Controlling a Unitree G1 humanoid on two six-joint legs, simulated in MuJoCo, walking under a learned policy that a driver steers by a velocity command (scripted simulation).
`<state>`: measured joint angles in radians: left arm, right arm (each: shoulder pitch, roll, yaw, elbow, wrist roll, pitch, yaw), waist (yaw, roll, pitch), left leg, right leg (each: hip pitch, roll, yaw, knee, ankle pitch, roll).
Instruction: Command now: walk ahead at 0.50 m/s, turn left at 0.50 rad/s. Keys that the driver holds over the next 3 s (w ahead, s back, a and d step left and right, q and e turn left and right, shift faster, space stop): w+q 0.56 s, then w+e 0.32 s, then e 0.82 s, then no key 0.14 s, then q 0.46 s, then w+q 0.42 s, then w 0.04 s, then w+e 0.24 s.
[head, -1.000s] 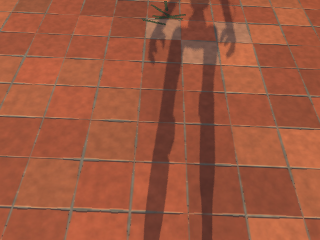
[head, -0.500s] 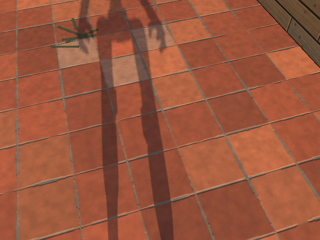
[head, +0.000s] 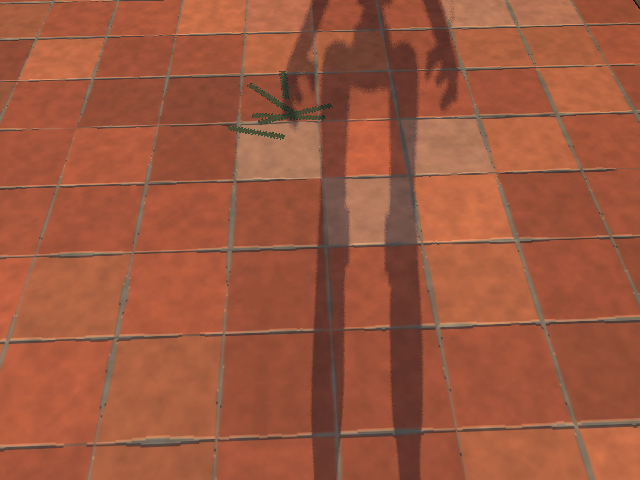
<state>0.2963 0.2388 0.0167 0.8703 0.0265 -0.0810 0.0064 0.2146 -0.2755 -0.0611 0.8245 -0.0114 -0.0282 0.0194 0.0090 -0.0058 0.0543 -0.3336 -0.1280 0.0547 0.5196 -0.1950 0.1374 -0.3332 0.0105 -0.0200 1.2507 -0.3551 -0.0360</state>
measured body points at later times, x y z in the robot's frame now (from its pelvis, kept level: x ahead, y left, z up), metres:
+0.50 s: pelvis +0.28 -0.03 +0.00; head +0.31 -0.03 +0.45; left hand +0.38 +0.26 -0.08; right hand +0.38 -0.30 -0.13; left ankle +0.12 +0.04 -0.65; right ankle +0.37 -0.11 -0.73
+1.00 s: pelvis +0.49 +0.08 +0.01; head +0.51 +0.11 +0.46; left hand +0.43 +0.33 -0.13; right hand +0.71 -0.11 -0.09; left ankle +0.50 +0.17 -0.73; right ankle +0.45 -0.07 -0.65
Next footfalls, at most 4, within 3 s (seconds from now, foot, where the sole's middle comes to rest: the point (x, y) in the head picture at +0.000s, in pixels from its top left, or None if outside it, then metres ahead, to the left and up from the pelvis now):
0.40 right None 0.41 -0.10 -0.76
0.88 left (248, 443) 0.54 0.19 -0.76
1.32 right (334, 370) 0.71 0.01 -0.76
1.78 left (249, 389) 0.66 0.20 -0.76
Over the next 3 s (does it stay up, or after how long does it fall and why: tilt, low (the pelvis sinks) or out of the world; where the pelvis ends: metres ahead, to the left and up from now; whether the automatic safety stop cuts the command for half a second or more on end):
stays up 0.82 0.17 -0.01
